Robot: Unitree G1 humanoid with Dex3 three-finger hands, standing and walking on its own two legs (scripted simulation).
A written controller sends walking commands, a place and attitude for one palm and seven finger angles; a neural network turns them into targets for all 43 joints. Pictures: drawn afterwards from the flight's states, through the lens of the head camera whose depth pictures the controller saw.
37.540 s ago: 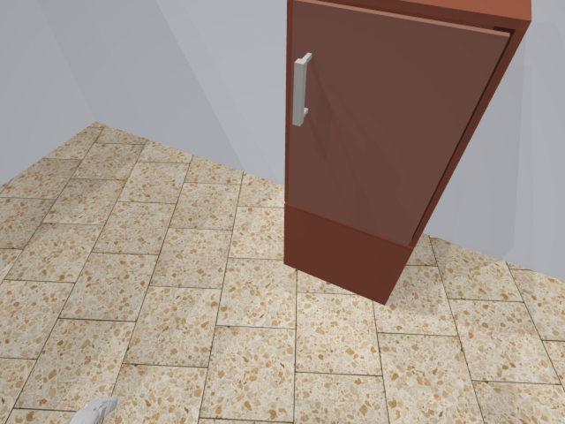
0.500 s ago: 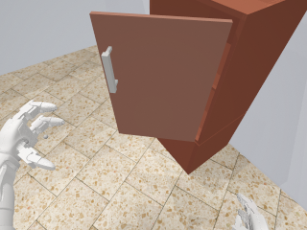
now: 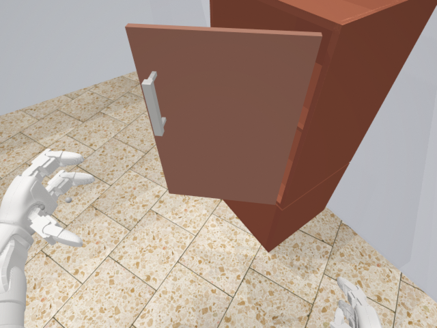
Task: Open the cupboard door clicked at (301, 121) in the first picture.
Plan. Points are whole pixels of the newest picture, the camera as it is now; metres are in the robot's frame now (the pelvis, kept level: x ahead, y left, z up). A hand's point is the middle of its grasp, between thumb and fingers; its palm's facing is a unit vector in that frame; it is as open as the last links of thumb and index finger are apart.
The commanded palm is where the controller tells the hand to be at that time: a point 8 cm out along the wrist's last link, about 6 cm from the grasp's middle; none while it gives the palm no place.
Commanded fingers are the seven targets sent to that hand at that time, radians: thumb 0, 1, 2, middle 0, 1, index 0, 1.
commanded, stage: move the hooked fingers beside the handle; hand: left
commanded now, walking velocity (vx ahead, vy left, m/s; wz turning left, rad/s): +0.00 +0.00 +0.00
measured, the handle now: (156, 104) +0.58 +0.19 +0.09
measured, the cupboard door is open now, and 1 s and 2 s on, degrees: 47 47 47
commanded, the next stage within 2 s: none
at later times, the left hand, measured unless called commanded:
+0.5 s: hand (96, 162) +0.38 +0.26 +0.11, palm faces -0.04 -1.00 -0.01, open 14.0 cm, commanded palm +0.35 +0.32 +0.10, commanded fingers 0.00 -0.50 0.30 -0.30 -1.20 -0.30 -1.20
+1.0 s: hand (110, 142) +0.44 +0.25 +0.10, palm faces -0.08 -1.00 +0.00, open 14.0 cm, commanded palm +0.42 +0.31 +0.10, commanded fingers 0.00 -0.50 0.30 -0.30 -1.20 -0.30 -1.20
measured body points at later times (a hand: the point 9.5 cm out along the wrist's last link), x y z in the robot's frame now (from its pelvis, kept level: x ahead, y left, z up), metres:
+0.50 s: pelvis +0.00 +0.00 -0.01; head +0.04 -0.01 +0.44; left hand +0.37 +0.31 +0.11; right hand +0.10 -0.28 -0.10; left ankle +0.00 +0.12 -0.72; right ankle +0.01 -0.11 -0.72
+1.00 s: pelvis +0.00 +0.01 -0.01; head +0.08 +0.02 +0.43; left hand +0.44 +0.31 +0.10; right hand +0.07 -0.26 -0.11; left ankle +0.00 +0.12 -0.72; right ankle +0.01 -0.11 -0.72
